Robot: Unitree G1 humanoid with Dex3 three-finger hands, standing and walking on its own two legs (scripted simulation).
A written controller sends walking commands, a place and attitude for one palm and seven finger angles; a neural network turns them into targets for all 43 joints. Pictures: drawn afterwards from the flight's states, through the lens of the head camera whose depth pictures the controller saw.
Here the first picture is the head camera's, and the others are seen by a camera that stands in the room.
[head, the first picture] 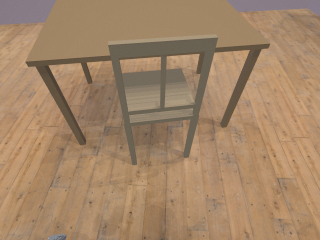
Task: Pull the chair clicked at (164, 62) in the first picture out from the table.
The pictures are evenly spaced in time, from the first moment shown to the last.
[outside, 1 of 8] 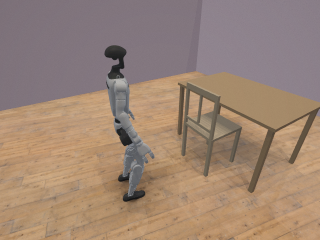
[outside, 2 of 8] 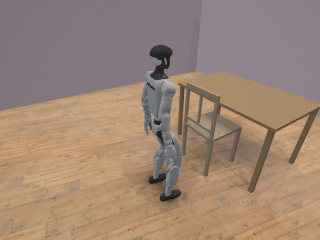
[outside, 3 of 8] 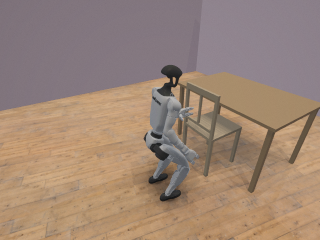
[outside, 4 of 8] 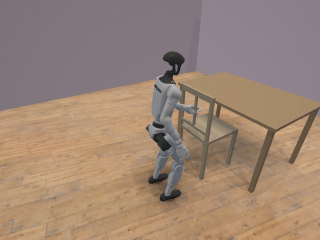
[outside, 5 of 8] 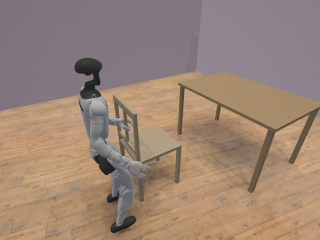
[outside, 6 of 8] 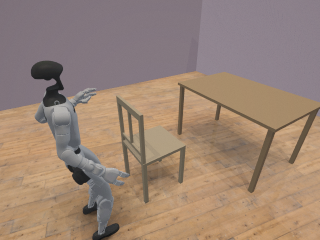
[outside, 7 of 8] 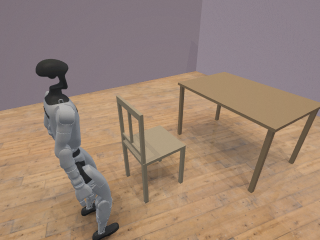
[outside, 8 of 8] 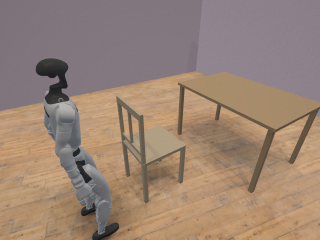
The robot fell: no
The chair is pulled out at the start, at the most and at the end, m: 0.00 0.70 0.68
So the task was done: yes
